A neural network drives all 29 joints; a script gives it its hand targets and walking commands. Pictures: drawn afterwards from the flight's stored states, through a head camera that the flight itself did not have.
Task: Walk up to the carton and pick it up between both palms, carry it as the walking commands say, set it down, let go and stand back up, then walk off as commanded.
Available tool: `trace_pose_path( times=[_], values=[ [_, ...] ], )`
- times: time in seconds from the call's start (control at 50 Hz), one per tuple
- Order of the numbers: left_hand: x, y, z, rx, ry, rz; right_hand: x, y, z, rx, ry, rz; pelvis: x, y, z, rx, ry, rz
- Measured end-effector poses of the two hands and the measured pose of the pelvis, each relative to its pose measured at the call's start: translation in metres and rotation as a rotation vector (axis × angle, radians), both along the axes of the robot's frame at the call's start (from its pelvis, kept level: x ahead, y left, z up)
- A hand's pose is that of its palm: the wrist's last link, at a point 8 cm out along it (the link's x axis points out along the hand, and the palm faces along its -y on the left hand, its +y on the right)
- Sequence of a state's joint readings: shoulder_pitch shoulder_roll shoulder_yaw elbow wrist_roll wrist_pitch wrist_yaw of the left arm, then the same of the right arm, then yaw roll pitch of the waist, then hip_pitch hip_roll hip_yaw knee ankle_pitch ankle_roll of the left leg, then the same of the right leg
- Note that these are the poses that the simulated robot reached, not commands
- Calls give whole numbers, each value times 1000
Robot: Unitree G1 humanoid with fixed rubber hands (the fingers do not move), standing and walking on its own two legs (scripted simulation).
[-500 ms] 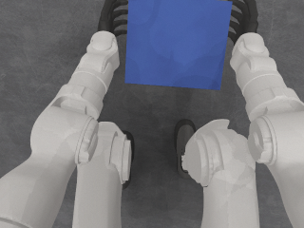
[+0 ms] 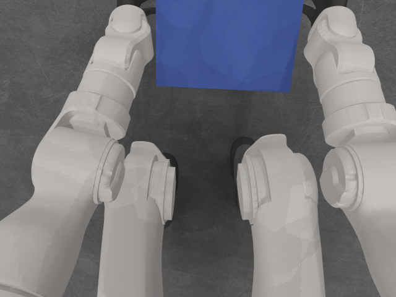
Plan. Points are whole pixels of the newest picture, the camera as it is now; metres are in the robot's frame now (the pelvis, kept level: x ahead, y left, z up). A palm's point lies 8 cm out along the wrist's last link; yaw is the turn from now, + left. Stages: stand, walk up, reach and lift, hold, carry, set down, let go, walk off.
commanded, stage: reach and lift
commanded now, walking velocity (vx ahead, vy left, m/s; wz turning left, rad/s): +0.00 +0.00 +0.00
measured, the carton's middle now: (223, 37) +0.51 -0.06 -0.24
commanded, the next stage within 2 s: none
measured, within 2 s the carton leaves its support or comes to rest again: neither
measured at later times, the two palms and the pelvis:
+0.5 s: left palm out of the picture +0.55 +0.06 -0.11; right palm (348, 0) +0.52 -0.22 -0.11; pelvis +0.01 -0.01 +0.03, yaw +0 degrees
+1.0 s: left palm out of the picture +0.53 +0.07 -0.04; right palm out of the picture +0.50 -0.21 -0.04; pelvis -0.01 +0.00 +0.08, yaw -1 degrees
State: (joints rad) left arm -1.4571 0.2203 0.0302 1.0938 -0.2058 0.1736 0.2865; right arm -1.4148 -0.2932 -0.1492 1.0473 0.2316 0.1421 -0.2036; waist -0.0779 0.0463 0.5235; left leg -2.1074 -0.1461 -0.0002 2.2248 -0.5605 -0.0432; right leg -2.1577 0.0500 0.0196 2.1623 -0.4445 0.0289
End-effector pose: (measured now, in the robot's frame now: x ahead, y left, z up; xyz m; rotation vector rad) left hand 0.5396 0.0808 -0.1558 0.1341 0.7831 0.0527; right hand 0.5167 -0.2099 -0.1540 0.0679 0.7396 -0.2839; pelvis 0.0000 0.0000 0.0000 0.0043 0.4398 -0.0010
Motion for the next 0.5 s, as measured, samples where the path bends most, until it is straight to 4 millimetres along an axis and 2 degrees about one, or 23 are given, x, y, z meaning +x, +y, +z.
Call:
trace_pose_path(
  times=[0.14, 0.34, 0.5],
  values=[
    [5, -11, 19, 11, -31, 41, 4, -3, 23, -54, -30, -53, -4, -1, 7, 18, -3, -7],
    [13, -16, 34, 16, -58, 44, 9, -7, 33, -56, -43, -66, 3, -5, 23, 42, 23, -27],
    [9, -18, 46, -7, -77, 52, -2, -6, 42, -49, -46, -94, 5, -7, 33, 56, 18, -32]
  ],
)
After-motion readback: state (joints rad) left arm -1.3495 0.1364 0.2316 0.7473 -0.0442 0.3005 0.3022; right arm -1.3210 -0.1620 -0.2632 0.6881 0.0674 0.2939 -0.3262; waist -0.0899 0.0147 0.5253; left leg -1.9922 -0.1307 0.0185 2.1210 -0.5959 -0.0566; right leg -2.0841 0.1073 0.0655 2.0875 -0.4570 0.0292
